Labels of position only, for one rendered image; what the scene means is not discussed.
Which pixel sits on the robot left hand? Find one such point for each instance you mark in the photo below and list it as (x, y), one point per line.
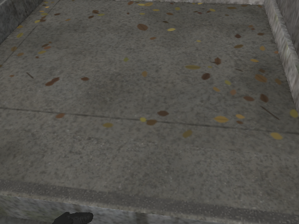
(75, 218)

